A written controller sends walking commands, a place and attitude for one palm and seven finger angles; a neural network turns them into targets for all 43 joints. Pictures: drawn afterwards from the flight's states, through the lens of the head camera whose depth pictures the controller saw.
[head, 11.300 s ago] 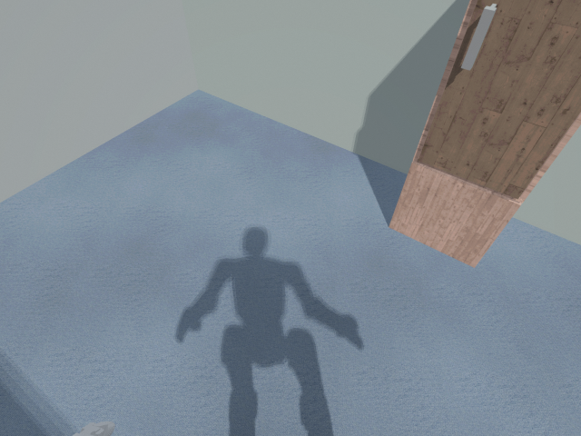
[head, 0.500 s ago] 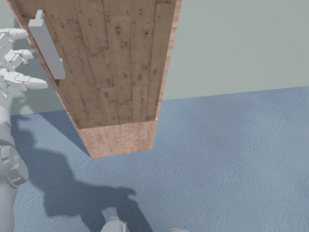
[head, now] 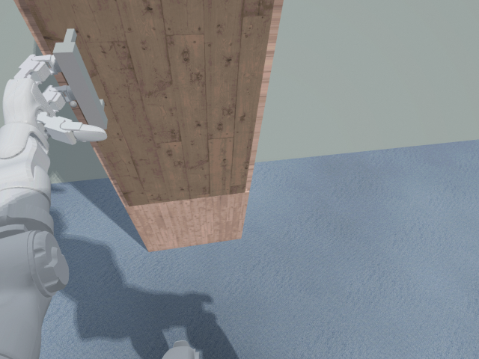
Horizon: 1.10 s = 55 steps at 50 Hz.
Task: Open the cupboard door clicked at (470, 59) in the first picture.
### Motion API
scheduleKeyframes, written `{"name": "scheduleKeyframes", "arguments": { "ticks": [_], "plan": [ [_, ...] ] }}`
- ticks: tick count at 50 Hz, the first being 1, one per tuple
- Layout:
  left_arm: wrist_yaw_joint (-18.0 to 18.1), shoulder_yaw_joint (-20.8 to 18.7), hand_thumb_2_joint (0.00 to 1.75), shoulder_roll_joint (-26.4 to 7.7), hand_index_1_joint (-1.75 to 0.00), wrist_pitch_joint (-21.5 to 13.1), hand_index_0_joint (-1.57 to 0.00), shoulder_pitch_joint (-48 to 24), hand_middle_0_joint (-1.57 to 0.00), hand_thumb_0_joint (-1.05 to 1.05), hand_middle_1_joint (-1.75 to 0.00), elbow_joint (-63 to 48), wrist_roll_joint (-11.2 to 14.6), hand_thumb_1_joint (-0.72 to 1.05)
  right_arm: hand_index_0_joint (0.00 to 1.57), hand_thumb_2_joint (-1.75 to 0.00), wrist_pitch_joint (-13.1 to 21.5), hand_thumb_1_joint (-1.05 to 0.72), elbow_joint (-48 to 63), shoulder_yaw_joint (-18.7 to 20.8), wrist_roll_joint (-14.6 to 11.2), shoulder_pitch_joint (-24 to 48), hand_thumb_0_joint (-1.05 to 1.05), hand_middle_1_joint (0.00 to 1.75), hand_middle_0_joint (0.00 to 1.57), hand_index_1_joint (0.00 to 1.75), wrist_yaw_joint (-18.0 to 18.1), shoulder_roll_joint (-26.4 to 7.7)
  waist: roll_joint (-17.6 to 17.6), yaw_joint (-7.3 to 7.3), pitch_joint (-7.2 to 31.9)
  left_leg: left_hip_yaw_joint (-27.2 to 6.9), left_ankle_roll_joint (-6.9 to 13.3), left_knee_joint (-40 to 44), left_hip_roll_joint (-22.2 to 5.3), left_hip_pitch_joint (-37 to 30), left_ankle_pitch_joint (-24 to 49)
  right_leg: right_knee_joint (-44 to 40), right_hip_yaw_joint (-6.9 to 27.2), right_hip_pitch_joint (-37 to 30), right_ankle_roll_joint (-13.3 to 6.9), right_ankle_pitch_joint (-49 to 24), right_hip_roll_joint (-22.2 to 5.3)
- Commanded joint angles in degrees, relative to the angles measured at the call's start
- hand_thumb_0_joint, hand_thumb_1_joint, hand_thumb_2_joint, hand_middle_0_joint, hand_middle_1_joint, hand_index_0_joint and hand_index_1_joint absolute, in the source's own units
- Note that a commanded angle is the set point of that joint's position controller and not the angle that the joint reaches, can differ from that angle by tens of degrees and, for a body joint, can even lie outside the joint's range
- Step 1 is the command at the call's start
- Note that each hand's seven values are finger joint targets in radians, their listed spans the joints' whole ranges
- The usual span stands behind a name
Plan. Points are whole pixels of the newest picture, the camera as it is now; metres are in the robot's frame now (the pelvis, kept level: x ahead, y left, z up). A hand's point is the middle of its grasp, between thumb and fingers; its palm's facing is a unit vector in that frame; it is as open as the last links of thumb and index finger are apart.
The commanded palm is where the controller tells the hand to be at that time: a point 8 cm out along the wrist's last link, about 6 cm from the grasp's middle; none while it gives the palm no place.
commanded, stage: slide the fingers in behind the handle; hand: left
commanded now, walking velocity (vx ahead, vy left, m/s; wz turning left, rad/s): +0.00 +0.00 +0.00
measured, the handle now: (85, 82) +0.54 +0.23 +0.15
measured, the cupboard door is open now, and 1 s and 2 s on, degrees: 0 0 7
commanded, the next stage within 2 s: close the thumb around the handle in 0.74 s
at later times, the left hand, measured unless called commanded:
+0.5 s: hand (98, 101) +0.49 +0.20 +0.15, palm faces +0.12 -0.99 +0.01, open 13.9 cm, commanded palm +0.47 +0.25 +0.14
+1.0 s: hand (98, 102) +0.49 +0.20 +0.14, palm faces +0.12 -0.99 +0.01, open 13.4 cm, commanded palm +0.47 +0.25 +0.14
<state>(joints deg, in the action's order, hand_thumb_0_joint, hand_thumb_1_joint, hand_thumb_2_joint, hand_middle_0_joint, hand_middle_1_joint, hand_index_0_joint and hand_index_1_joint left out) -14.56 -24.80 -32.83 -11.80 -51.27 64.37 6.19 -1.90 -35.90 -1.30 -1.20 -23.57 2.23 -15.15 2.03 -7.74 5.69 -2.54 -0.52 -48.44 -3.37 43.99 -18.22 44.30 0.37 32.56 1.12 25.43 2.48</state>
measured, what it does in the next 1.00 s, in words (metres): stands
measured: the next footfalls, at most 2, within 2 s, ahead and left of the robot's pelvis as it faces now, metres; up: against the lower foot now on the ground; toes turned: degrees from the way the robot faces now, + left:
none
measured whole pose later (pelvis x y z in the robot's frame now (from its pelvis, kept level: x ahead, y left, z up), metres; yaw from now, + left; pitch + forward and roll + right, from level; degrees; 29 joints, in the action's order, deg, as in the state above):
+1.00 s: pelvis +0.00 -0.01 +0.00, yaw +0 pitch +13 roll -3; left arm -9.7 -23.0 -28.8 -12.4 -51.8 64.2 5.3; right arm -1.9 -36.5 -0.6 -1.0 -22.9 2.1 -15.5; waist 2.1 -8.0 5.5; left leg -2.5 -1.1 -47.7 -3.4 42.8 -17.9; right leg 44.9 0.4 32.0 0.6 25.7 2.5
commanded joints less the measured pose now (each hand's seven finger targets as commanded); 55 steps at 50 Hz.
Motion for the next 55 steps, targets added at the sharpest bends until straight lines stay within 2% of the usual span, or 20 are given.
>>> {"name": "scheduleKeyframes", "arguments": {
  "ticks": [1,5,7,9,15,21,22,24,26,28,30,31,34,36,38,42,45,46,48,55],
  "plan": [
    [0.0,-0.2,0.30,-14.3,-1.20,-3.3,-0.30,-28.0,-0.30,0.00,-1.20,-11.9,1.5,-0.50,0.20,-0.90,1.0,-0.90,3.5,3.8,-0.1,-5.9,0.00,0.30,0.20,0.30,1.1,-10.3,3.8,-1.19,19.2,0.4,2.9,3.8,1.6,-25.8,13.6,-6.4,-2.4,4.6,-1.4,-18.4,1.8],
    [1.1,-0.6,0.30,-15.0,-1.20,-3.6,-0.30,-30.0,-0.30,0.00,-1.20,-12.0,1.0,-0.50,0.20,-0.90,1.3,-0.90,3.2,3.8,0.2,-6.2,0.00,0.30,0.20,0.30,1.2,-10.3,5.5,-1.17,19.1,0.3,2.8,3.7,1.7,-25.6,12.0,-6.4,-2.2,5.3,-1.6,-16.2,1.6],
    [1.7,0.7,0.30,-12.9,-1.20,-4.3,-0.30,-30.9,-0.30,0.00,-1.20,-13.1,0.6,-0.50,0.20,-0.90,1.5,-0.90,3.0,3.9,0.3,-6.3,0.00,0.30,0.20,0.30,1.0,-9.9,6.7,-1.30,21.4,-0.1,2.6,3.5,1.6,-27.8,13.6,-6.0,-2.4,5.9,-1.6,-16.9,1.7],
    [2.1,0.7,0.30,-13.0,-1.20,-4.5,-0.30,-31.2,-0.30,0.00,-1.20,-13.1,0.6,-0.50,0.20,-0.90,1.6,-0.90,2.8,3.9,0.4,-6.4,0.00,0.30,0.20,0.30,0.9,-10.0,6.6,-1.40,21.7,-0.1,2.5,3.3,1.6,-27.9,14.1,-5.8,-2.3,5.5,-1.6,-17.4,1.7],
    [2.7,3.3,0.30,-8.0,-1.20,-4.6,-0.30,-31.5,-0.30,0.00,-1.20,-15.7,1.5,-0.50,0.20,-0.90,1.9,-0.90,2.2,4.3,0.4,-6.3,0.00,0.30,0.20,0.30,0.6,-9.6,6.2,-1.77,23.1,-0.2,2.7,2.7,1.7,-30.2,16.5,-5.8,-2.5,5.1,-1.8,-19.8,2.0],
    [5.0,-0.7,0.30,-13.3,-1.20,-3.0,-0.30,-28.2,-0.30,0.00,-1.20,-12.2,-0.4,-0.50,0.20,-0.90,1.4,-0.90,2.9,3.8,0.5,-6.0,0.00,0.30,0.20,0.30,0.4,-9.8,3.8,-0.18,20.3,1.0,2.9,3.6,2.1,-24.6,14.4,-5.6,-2.0,2.6,-1.3,-20.4,1.5],
    [5.1,0.7,0.30,-11.4,-1.20,-3.2,-0.30,-28.4,-0.30,0.00,-1.20,-12.9,-0.5,-0.50,0.20,-0.90,1.4,-0.90,3.2,3.8,0.5,-5.8,0.00,0.30,0.20,0.30,0.2,-9.4,4.6,-0.34,19.9,1.1,2.8,3.6,2.2,-24.8,14.3,-5.7,-2.0,2.8,-1.3,-20.4,1.5],
    [4.9,-0.2,0.30,-12.1,-1.20,-3.5,-0.30,-26.4,-0.30,0.00,-1.20,-13.3,-0.1,-0.50,0.20,-0.90,1.3,-0.90,3.8,4.0,0.4,-5.7,0.00,0.30,0.20,0.30,0.2,-9.6,3.9,0.10,21.0,1.4,2.9,3.6,2.2,-25.1,14.9,-5.8,-1.9,1.6,-1.3,-21.3,1.6],
    [4.2,-0.6,0.30,-13.1,-1.20,-3.7,-0.30,-27.2,-0.30,0.00,-1.20,-12.1,0.2,-0.50,0.20,-0.90,1.1,-0.90,3.6,3.9,0.2,-5.8,0.00,0.30,0.20,0.30,0.4,-9.8,1.2,-0.62,19.8,1.6,3.1,3.6,2.1,-23.6,13.9,-6.1,-1.5,1.1,-1.0,-21.8,1.6],
    [3.5,-0.7,0.30,-13.4,-1.20,-4.0,-0.30,-27.3,-0.30,0.00,-1.20,-12.3,0.4,-0.50,0.20,-0.90,1.1,-0.90,3.7,4.0,0.2,-5.7,0.00,0.30,0.20,0.30,0.6,-9.8,2.4,-0.42,19.9,1.7,3.1,3.7,2.2,-23.5,13.4,-6.2,-1.3,0.9,-1.1,-21.5,1.5],
    [3.1,1.1,0.30,-10.9,-1.20,-4.8,-0.30,-28.7,-0.30,0.00,-1.20,-14.1,0.7,-0.50,0.20,-0.90,1.3,-0.90,3.8,4.0,0.3,-5.6,0.00,0.30,0.20,0.30,0.6,-9.5,3.9,-0.78,21.0,1.6,3.1,3.5,2.3,-25.4,14.0,-6.2,-1.4,1.5,-1.2,-21.4,1.6],
    [3.1,-0.2,0.30,-12.3,-1.20,-4.9,-0.30,-27.5,-0.30,0.00,-1.20,-13.5,0.7,-0.50,0.20,-0.90,1.2,-0.90,3.5,4.1,0.1,-5.8,0.00,0.30,0.20,0.30,0.7,-9.6,3.8,-0.30,21.6,1.5,3.0,3.5,2.1,-25.9,14.5,-6.1,-1.5,1.5,-1.2,-21.5,1.6],
    [2.8,1.9,0.30,-9.6,-1.20,-4.2,-0.30,-27.4,-0.30,0.00,-1.20,-12.2,1.1,-0.50,0.20,-0.90,1.2,-0.90,3.3,4.0,0.1,-5.4,0.00,0.30,0.20,0.30,0.7,-9.4,4.0,-0.83,18.8,1.3,2.8,3.8,2.1,-25.4,13.2,-6.5,-1.9,3.1,-1.3,-19.8,1.6],
    [3.2,0.9,0.30,-10.8,-1.20,-4.7,-0.30,-28.1,-0.30,0.00,-1.20,-14.7,1.1,-0.50,0.20,-0.90,1.2,-0.90,3.4,4.2,0.2,-5.4,0.00,0.30,0.20,0.30,0.8,-9.6,4.9,-0.27,21.6,1.1,2.8,3.9,2.1,-26.8,14.4,-6.0,-1.8,2.4,-1.3,-20.5,1.5],
    [3.6,3.2,0.30,-7.5,-1.20,-4.4,-0.30,-28.4,-0.30,0.00,-1.20,-14.5,1.1,-0.50,0.20,-0.90,1.4,-0.90,3.2,4.2,0.2,-5.3,0.00,0.30,0.20,0.30,0.6,-9.3,4.6,-1.05,20.5,0.8,2.8,3.9,2.0,-27.7,14.1,-6.3,-2.1,4.0,-1.3,-19.4,1.6],
    [4.8,-0.8,0.30,-12.3,-1.20,-4.1,-0.30,-27.9,-0.30,0.00,-1.20,-13.3,0.9,-0.50,0.20,-0.90,1.3,-0.90,2.8,4.2,0.3,-5.5,0.00,0.30,0.20,0.30,0.8,-9.9,2.2,-0.27,20.4,1.1,3.0,4.0,2.1,-25.2,13.4,-6.3,-1.7,2.0,-1.2,-19.9,1.5],
    [5.0,1.3,0.37,-10.6,-1.22,-4.5,-0.31,-30.1,-0.31,0.00,-1.22,-14.2,-0.1,-0.33,0.20,-0.90,1.3,-0.90,3.0,3.9,0.4,-5.4,0.00,0.30,0.20,0.30,0.6,-9.5,5.2,-0.90,19.8,1.0,2.9,3.7,2.2,-26.1,13.5,-6.0,-1.8,3.5,-1.4,-19.3,1.4],
    [5.1,0.0,0.40,-12.2,-1.22,-4.6,-0.32,-28.5,-0.32,0.00,-1.22,-13.2,-0.4,-0.28,0.20,-0.90,1.2,-0.90,2.9,4.1,0.4,-5.7,0.00,0.30,0.20,0.30,0.6,-9.7,3.9,-0.26,21.1,0.8,2.8,3.7,2.0,-26.3,14.1,-5.8,-1.9,2.9,-1.4,-19.5,1.5],
    [4.7,1.4,0.44,-10.3,-1.24,-4.8,-0.32,-28.9,-0.32,0.00,-1.24,-13.6,0.0,-0.16,0.20,-0.90,1.3,-0.90,3.2,4.1,0.3,-5.4,0.00,0.30,0.20,0.30,0.6,-9.5,5.1,-0.70,21.1,0.9,2.6,3.8,1.9,-27.2,14.4,-5.9,-1.9,3.5,-1.4,-19.5,1.6],
    [4.4,1.1,0.61,-10.5,-1.28,-4.3,-0.35,-28.9,-0.35,0.00,-1.28,-12.1,0.4,0.23,0.20,-0.90,1.3,-0.90,2.9,4.0,0.5,-5.9,0.00,0.30,0.20,0.30,0.6,-9.7,3.6,-0.87,20.0,0.6,2.8,3.8,2.0,-26.2,14.1,-6.1,-2.1,3.5,-1.5,-19.2,1.7]
  ]
}}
